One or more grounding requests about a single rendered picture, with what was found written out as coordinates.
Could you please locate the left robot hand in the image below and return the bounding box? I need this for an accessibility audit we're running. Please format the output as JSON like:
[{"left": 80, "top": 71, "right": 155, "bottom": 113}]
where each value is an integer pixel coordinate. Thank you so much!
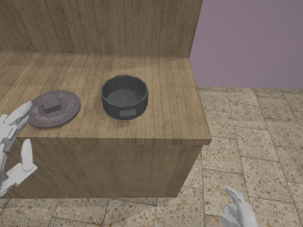
[{"left": 0, "top": 101, "right": 37, "bottom": 198}]

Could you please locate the lid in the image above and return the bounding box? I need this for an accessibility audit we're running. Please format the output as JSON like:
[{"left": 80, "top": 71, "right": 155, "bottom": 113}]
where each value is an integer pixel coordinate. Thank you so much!
[{"left": 28, "top": 90, "right": 81, "bottom": 129}]

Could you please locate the right robot hand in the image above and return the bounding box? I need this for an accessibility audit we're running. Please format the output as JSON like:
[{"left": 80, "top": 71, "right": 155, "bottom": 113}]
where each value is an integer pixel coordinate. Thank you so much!
[{"left": 221, "top": 186, "right": 258, "bottom": 227}]

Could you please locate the knob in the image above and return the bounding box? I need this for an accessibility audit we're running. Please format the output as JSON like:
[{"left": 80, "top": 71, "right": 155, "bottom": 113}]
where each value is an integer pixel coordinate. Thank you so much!
[{"left": 43, "top": 96, "right": 62, "bottom": 113}]

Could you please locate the pot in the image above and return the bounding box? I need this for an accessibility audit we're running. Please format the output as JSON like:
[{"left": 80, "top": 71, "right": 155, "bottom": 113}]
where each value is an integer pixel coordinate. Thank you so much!
[{"left": 100, "top": 74, "right": 149, "bottom": 120}]

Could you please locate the table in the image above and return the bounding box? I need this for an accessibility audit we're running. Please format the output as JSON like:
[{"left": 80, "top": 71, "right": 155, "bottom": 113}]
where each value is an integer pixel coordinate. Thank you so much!
[{"left": 0, "top": 0, "right": 213, "bottom": 200}]

